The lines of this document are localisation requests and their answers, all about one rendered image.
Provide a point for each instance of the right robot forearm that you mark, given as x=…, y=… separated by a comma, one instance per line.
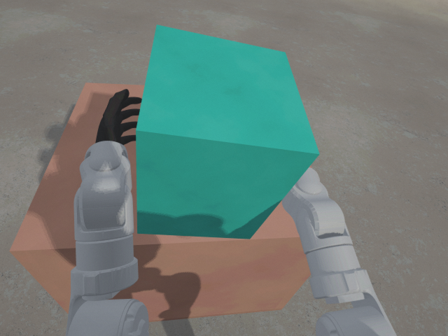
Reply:
x=336, y=274

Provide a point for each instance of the left robot forearm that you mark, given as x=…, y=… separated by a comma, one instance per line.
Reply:
x=103, y=227

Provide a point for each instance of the robot right upper arm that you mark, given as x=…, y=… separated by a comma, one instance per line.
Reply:
x=360, y=321

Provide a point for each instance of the robot left upper arm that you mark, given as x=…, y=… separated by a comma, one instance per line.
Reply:
x=122, y=317

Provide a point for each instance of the carton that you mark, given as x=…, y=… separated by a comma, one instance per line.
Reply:
x=222, y=136

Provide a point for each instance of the pedestal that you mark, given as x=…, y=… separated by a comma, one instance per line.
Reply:
x=180, y=277

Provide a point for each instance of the robot left hand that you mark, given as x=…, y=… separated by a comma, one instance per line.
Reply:
x=110, y=127

